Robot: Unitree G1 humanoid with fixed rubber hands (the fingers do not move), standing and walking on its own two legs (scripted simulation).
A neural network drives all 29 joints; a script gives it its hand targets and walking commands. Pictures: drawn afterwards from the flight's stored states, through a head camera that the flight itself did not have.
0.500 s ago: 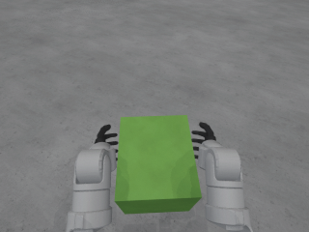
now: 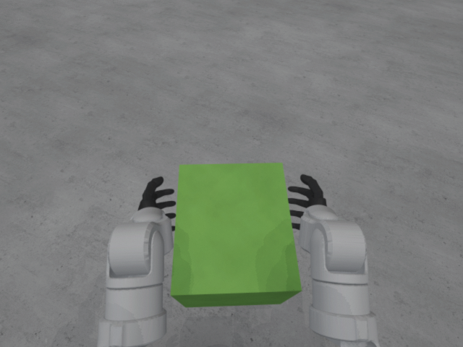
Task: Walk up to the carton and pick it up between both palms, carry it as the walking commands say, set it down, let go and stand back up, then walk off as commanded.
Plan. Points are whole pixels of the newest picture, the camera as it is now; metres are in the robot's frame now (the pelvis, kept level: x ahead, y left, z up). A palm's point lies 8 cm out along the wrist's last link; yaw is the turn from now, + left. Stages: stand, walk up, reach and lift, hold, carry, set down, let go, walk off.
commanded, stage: carry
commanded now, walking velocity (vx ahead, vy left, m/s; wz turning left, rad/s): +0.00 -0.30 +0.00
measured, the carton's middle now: (232, 237) +0.32 +0.01 -0.01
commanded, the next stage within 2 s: none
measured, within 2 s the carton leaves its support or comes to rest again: neither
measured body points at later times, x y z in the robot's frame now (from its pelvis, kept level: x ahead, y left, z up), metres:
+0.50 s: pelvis -0.04 -0.15 +0.00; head -0.02 -0.14 +0.45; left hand +0.27 +0.00 +0.08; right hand +0.29 -0.27 +0.08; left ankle -0.02 +0.00 -0.73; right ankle -0.02 -0.32 -0.70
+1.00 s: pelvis -0.09 -0.32 +0.00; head -0.08 -0.29 +0.45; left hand +0.20 -0.16 +0.07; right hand +0.23 -0.43 +0.08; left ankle -0.07 -0.19 -0.73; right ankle -0.07 -0.47 -0.67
